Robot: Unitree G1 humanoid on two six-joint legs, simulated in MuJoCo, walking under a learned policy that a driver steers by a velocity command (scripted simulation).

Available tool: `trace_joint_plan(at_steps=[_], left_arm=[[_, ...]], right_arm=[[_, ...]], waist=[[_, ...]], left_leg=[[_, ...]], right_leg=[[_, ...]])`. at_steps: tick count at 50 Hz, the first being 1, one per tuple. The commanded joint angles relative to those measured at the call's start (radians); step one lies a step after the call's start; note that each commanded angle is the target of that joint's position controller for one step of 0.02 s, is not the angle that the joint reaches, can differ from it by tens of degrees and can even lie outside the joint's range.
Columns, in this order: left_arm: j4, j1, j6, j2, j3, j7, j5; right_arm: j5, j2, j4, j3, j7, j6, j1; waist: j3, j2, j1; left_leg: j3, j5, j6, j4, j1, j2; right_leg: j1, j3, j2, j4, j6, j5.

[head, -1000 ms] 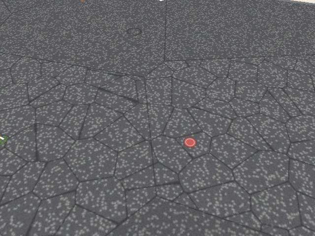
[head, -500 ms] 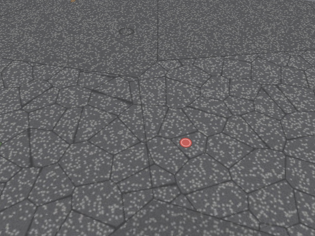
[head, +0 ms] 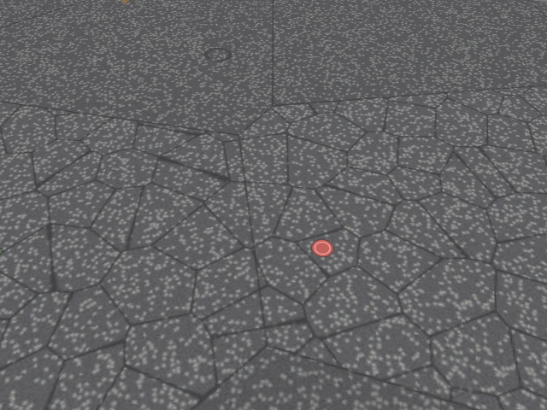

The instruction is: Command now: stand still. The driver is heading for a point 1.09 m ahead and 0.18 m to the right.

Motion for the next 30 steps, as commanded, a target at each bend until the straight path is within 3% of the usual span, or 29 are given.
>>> trace_joint_plan(at_steps=[1,3,6,8,9,10,12,15,17,18,19,20,21,22,23,25,28,30], left_arm=[[-0.003,0.060,-0.005,0.077,0.011,0.003,0.000],[0.008,0.069,-0.004,0.068,0.009,0.003,0.001],[-0.004,0.053,0.004,0.099,0.025,-0.004,0.005],[-0.038,-0.003,-0.005,0.072,0.023,-0.018,0.010],[-0.061,-0.038,-0.016,0.042,0.017,-0.026,0.016],[-0.083,-0.068,-0.028,0.041,0.016,-0.033,0.028],[-0.113,-0.095,-0.051,0.079,0.030,-0.043,0.024],[-0.141,-0.081,-0.075,0.083,0.042,-0.059,0.006],[-0.102,0.063,-0.081,0.070,0.053,-0.063,-0.005],[-0.054,0.197,-0.085,0.100,0.073,-0.057,-0.003],[-0.035,0.340,-0.090,0.197,0.101,-0.044,0.013],[0.003,0.435,-0.079,0.247,0.114,-0.046,0.011],[-0.020,0.315,-0.070,0.177,0.095,-0.046,0.015],[-0.062,0.203,-0.074,0.158,0.087,-0.049,0.016],[-0.081,0.144,-0.082,0.151,0.082,-0.050,0.017],[-0.073,0.139,-0.099,0.113,0.063,-0.047,0.010],[-0.032,0.224,-0.113,0.108,0.052,-0.040,0.003],[-0.022,0.246,-0.116,0.108,0.046,-0.039,0.005]], right_arm=[[0.000,-0.071,-0.001,-0.010,-0.003,-0.005,0.074],[-0.002,-0.060,0.008,-0.006,-0.003,-0.005,0.090],[-0.007,-0.098,0.002,-0.024,0.003,0.001,0.113],[-0.001,-0.112,0.005,-0.033,0.006,-0.004,0.172],[0.001,-0.132,0.016,-0.043,0.006,-0.010,0.209],[-0.001,-0.152,0.018,-0.055,0.005,-0.016,0.207],[-0.009,-0.161,0.012,-0.066,0.011,-0.034,0.208],[-0.006,-0.154,-0.001,-0.072,0.019,-0.059,0.167],[0.003,-0.153,-0.023,-0.070,0.023,-0.065,0.097],[-0.003,-0.136,-0.033,-0.062,0.028,-0.076,0.084],[0.003,-0.075,-0.072,-0.040,0.040,-0.084,0.054],[-0.012,-0.066,-0.097,-0.040,0.045,-0.085,0.068],[-0.031,-0.105,-0.106,-0.049,0.050,-0.079,0.033],[-0.026,-0.080,-0.114,-0.043,0.062,-0.084,0.009],[-0.017,-0.071,-0.116,-0.041,0.070,-0.089,0.004],[-0.027,-0.086,-0.121,-0.050,0.080,-0.075,0.006],[-0.029,-0.091,-0.152,-0.057,0.086,-0.054,-0.051],[-0.027,-0.085,-0.194,-0.054,0.090,-0.050,-0.154]], waist=[[0.054,0.000,0.000],[0.034,-0.001,-0.002],[0.093,0.028,-0.018],[0.167,0.083,-0.054],[0.181,0.144,-0.070],[0.207,0.161,-0.071],[0.201,0.101,-0.067],[0.185,0.102,-0.025],[0.146,0.083,0.060],[0.091,0.018,0.113],[0.023,-0.200,0.173],[-0.003,-0.322,0.158],[0.078,-0.121,0.082],[0.120,-0.031,0.046],[0.118,-0.001,0.016],[0.100,-0.030,-0.009],[0.096,-0.062,-0.010],[0.116,-0.065,0.001]], left_leg=[[-0.082,0.145,0.031,-0.065,-0.093,0.108],[-0.081,0.062,0.034,-0.078,-0.088,0.101],[-0.122,-0.338,0.085,-0.072,-0.136,0.086],[-0.255,-0.513,0.146,-0.146,-0.115,0.163],[-0.355,-0.545,0.185,-0.220,-0.070,0.236],[-0.419,-0.510,0.218,-0.257,-0.049,0.307],[-0.429,-0.386,0.242,-0.266,-0.003,0.344],[-0.304,-0.193,0.200,-0.216,-0.024,0.292],[-0.189,-0.045,0.153,-0.122,-0.194,0.222],[-0.115,0.088,0.122,0.025,-0.308,0.164],[0.029,0.057,0.061,0.355,-0.454,0.040],[0.086,-0.240,0.043,0.635,-0.587,-0.033],[0.020,-0.192,0.062,0.773,-0.618,0.050],[0.001,-0.087,0.068,0.794,-0.613,0.087],[0.000,-0.012,0.066,0.778,-0.587,0.112],[0.034,0.033,0.047,0.740,-0.572,0.127],[0.087,0.064,0.023,0.709,-0.634,0.118],[0.119,0.107,0.011,0.636,-0.666,0.114]], right_leg=[[0.028,0.118,-0.121,-0.059,-0.024,0.086],[0.036,0.117,-0.113,-0.068,-0.024,-0.001],[-0.078,0.099,-0.059,-0.002,-0.058,-0.376],[-0.237,0.063,-0.025,0.110,-0.059,-0.425],[-0.295,-0.008,-0.001,0.218,-0.044,-0.327],[-0.342,-0.056,-0.029,0.289,-0.035,-0.244],[-0.408,-0.045,-0.076,0.366,-0.030,-0.254],[-0.296,-0.069,-0.082,0.251,-0.032,-0.226],[0.032,-0.122,-0.020,0.085,-0.037,-0.106],[0.264,-0.081,-0.013,0.048,-0.044,-0.095],[0.413,0.263,-0.239,-0.130,-0.106,-0.334],[0.431,0.604,-0.420,-0.245,-0.195,-0.385],[0.312,0.561,-0.418,-0.231,-0.194,-0.398],[0.217,0.469,-0.391,-0.240,-0.186,-0.332],[0.174,0.383,-0.353,-0.260,-0.170,-0.249],[0.173,0.244,-0.288,-0.275,-0.145,-0.084],[0.220,0.139,-0.265,-0.259,-0.141,0.211],[0.210,0.089,-0.246,-0.262,-0.143,0.331]])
